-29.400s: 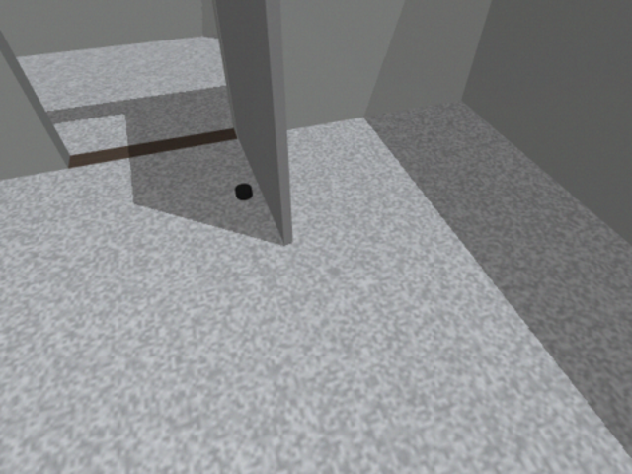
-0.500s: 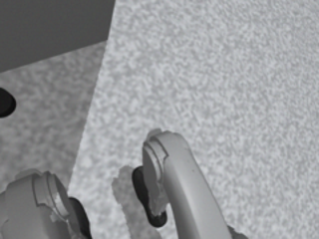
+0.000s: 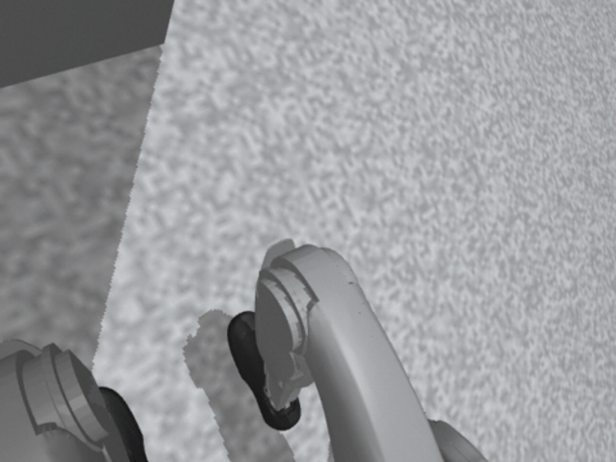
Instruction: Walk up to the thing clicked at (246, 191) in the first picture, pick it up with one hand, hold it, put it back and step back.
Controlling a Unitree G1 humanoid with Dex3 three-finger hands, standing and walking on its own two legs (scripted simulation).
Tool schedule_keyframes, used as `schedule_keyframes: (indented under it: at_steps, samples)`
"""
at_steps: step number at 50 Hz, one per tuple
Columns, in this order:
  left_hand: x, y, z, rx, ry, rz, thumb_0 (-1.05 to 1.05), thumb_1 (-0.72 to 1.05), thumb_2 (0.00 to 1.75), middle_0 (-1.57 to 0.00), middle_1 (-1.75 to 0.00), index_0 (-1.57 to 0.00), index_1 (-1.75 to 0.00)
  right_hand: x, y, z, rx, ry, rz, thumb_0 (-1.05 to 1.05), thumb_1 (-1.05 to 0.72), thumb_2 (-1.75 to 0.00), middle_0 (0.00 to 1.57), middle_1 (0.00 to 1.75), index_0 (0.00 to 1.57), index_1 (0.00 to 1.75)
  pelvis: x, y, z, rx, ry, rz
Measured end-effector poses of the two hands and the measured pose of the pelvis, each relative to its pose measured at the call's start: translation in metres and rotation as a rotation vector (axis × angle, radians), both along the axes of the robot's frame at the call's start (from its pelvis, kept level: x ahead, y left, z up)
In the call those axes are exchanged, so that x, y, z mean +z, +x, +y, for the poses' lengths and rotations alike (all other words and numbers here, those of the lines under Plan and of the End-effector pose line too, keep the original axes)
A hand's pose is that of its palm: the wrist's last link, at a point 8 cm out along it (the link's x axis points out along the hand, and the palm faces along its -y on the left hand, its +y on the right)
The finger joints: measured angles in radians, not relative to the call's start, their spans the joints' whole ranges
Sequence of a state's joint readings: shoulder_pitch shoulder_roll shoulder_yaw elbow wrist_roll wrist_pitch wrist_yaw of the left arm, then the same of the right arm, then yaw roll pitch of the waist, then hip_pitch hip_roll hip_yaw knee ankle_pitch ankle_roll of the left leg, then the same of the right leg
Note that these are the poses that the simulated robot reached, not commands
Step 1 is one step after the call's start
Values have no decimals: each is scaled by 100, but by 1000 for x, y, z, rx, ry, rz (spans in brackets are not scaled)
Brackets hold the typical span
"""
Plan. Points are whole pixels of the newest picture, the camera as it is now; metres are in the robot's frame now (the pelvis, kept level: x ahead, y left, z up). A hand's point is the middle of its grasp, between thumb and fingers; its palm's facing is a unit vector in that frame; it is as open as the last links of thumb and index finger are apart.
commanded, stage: rest palm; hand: left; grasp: from above
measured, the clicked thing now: out of the picture +0.50 +0.29 -0.29
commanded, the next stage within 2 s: close in 0.62 s
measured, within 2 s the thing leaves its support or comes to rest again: neither
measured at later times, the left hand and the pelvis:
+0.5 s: hand out of the picture +0.49 +0.28 -0.25, palm faces -0.44 -0.14 -0.89, open 13.9 cm; pelvis +0.00 +0.00 +0.00, yaw -2 degrees
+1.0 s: hand out of the picture +0.49 +0.28 -0.26, palm faces -0.43 -0.14 -0.89, open 12.6 cm; pelvis +0.00 +0.00 +0.00, yaw -3 degrees
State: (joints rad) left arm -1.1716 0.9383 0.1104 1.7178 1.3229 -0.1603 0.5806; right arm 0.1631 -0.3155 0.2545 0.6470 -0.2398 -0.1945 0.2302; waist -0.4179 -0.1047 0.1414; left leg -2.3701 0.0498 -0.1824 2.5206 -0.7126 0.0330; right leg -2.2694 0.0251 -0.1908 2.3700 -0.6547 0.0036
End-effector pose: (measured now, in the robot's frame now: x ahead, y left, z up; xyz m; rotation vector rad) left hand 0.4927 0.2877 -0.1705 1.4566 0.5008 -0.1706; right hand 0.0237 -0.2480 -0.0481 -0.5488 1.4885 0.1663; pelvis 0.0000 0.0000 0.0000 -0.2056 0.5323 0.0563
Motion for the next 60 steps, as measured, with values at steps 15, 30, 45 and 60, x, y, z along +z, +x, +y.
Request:
schedule_keyframes:
  at_steps: [15, 30, 45, 60]
  samples:
    - [-15, 4, -2, 30, -14, 49, 0, -50, 101, -10, -102, -9, -101, 4, -28, 11, -25, 45, 64, 0, -91, -90, 20, 30, 20, 30, -2, -1, -1, -19, -14, -23]
    - [-21, -1, -3, -2, -16, 29, 0, -50, 103, -11, -101, -10, -102, 16, -13, 11, 54, 17, 18, 0, -91, -90, 20, 30, 20, 30, -1, -5, 3, -25, -41, -45]
    - [-33, 1, -7, 22, -9, 29, 0, -36, 95, -19, -101, -19, -100, 19, -10, 15, 82, 44, 27, 0, -91, -90, 19, 30, 20, 30, 1, -5, 4, -29, -50, -43]
    - [-33, 1, -5, 29, -2, 42, 0, -19, 81, -29, -96, -32, -92, 21, -18, 16, 68, 50, 53, 0, -91, -90, 20, 30, 20, 30, 3, -5, 3, -34, -55, -48]
